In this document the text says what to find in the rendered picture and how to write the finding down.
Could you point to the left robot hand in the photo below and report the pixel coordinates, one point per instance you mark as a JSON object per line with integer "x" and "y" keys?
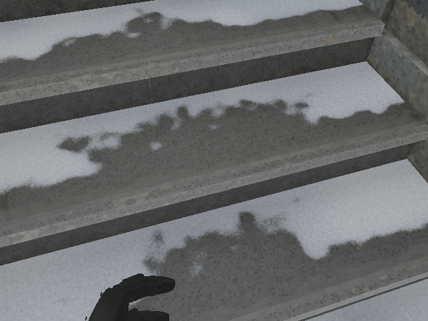
{"x": 113, "y": 303}

